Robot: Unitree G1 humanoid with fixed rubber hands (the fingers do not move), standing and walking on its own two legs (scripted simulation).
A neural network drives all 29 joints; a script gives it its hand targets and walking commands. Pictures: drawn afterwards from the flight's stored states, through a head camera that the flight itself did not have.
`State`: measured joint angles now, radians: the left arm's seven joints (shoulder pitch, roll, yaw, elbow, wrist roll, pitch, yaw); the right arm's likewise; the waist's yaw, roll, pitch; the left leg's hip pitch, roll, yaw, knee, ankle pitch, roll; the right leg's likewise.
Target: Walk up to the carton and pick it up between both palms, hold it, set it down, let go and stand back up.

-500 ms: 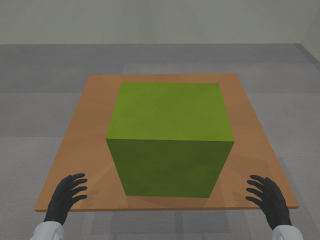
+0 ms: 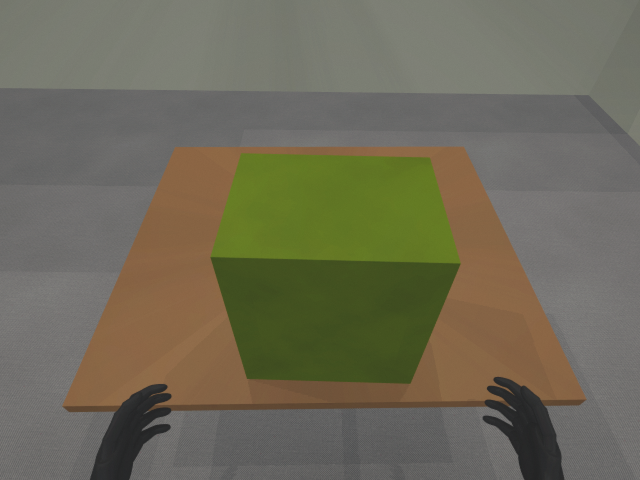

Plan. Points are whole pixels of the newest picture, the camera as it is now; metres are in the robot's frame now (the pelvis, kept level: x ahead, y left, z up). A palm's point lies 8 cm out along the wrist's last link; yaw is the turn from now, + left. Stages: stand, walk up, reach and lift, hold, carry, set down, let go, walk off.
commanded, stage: set down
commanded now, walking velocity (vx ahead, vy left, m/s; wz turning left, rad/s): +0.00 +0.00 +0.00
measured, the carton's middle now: (331, 276) +0.39 +0.01 +0.02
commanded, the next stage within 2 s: let go in 1.22 s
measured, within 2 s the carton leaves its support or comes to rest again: neither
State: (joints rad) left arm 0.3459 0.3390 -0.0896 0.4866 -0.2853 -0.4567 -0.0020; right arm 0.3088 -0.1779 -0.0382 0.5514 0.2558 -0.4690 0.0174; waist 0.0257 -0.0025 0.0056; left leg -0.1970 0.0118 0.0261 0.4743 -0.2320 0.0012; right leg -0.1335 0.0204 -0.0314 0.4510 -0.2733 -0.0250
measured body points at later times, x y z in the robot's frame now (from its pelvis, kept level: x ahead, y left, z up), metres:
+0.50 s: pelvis +0.00 +0.00 +0.00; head +0.00 +0.01 +0.45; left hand +0.18 +0.25 -0.05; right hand +0.18 -0.22 -0.06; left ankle +0.02 +0.11 -0.74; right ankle -0.02 -0.10 -0.74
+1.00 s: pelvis +0.02 +0.00 +0.01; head +0.01 +0.01 +0.46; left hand +0.18 +0.24 -0.07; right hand +0.17 -0.22 -0.07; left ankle +0.02 +0.11 -0.74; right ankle -0.02 -0.10 -0.74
